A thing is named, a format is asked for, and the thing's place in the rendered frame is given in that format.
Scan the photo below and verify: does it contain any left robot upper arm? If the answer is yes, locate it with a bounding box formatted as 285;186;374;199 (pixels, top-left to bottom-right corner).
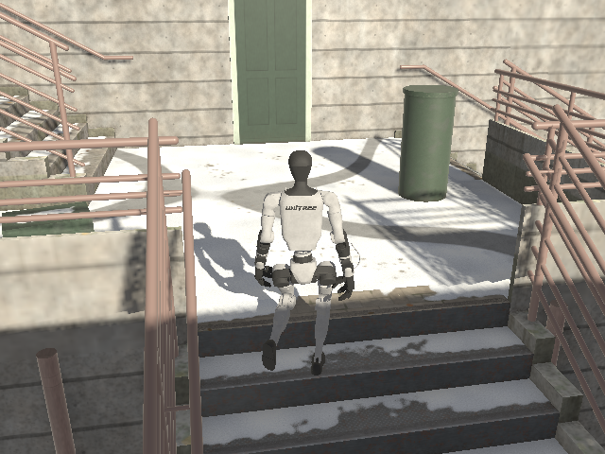
260;191;282;243

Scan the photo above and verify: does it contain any robot head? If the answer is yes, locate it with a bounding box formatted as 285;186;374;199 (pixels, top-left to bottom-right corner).
285;150;318;196

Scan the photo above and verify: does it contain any robot left forearm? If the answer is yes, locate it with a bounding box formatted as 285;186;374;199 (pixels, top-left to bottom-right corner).
254;230;270;270

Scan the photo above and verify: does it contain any robot right forearm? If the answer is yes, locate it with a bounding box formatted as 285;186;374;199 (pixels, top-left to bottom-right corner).
336;229;354;277

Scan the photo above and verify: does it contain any right robot hand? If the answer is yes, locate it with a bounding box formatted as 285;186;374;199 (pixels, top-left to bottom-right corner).
332;274;354;301

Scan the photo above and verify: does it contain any left robot hand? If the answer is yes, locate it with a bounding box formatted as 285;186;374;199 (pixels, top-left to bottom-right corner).
254;266;272;287

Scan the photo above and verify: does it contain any right robot shin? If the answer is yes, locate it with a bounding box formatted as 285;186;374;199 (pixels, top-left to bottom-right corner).
314;299;331;363

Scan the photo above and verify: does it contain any right robot upper arm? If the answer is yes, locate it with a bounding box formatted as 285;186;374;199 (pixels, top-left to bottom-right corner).
320;190;345;244

